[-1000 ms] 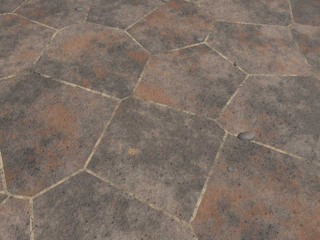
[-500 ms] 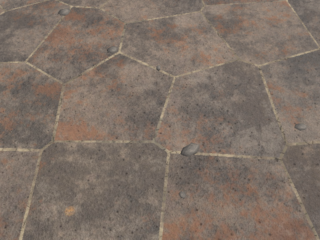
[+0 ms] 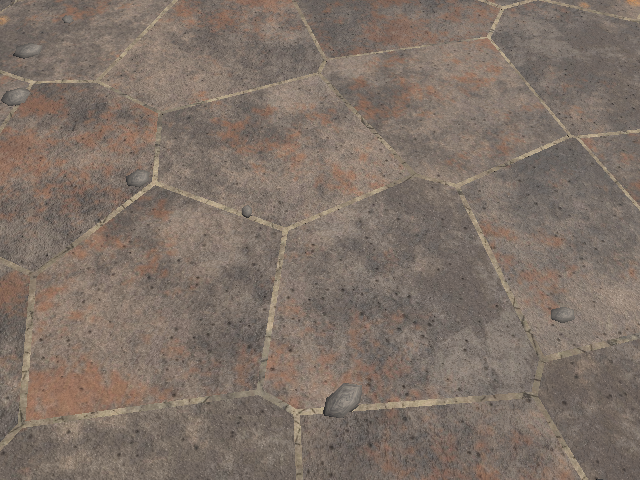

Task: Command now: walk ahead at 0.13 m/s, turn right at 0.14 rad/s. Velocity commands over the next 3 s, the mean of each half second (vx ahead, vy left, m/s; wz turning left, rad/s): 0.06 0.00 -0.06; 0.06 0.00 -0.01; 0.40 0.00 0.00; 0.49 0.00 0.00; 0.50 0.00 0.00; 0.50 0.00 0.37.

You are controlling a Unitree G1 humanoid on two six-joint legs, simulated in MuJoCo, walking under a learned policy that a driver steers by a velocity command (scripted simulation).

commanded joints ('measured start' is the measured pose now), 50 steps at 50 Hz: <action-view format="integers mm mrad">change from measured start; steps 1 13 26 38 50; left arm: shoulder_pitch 62 -45 -20 -29 94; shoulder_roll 85 60 52 38 106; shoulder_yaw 28 12 8 2 23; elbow -50 -15 50 146 227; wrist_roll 8 39 19 18 -16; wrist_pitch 34 0 -25 -22 -75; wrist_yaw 13 7 9 13 8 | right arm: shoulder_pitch -40 25 43 34 27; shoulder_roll -106 -101 -99 -108 -64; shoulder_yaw -17 -6 -8 -13 -15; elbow -43 36 144 232 242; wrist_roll -7 1 15 19 44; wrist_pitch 23 52 68 87 8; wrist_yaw -4 -24 -38 -58 -39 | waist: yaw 20 -37 -27 -32 2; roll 153 -64 25 23 -123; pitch -112 -26 -87 -64 98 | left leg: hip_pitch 130 158 233 260 -22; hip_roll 246 64 74 73 15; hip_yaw -282 -61 -55 -55 14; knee -226 -86 -10 -23 171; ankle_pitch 32 -257 75 70 -382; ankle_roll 163 -15 -2 -7 24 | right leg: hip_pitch -50 17 137 150 140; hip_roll -107 -138 -111 -95 -270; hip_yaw -31 -14 -55 -80 225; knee -120 -721 -637 -669 -850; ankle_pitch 52 128 525 512 -191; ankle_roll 27 -70 -50 -46 -225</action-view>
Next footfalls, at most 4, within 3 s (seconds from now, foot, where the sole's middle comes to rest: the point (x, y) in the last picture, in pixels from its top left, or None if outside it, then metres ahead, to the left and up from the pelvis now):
0.18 right None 0.10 -0.15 -0.76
1.52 right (406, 456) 0.50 -0.14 -0.76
2.06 left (291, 324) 0.80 0.11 -0.76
2.62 right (386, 221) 1.12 -0.13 -0.76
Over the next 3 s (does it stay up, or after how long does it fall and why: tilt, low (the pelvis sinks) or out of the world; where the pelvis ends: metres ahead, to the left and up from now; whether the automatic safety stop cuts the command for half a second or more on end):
stays up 1.14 -0.03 0.02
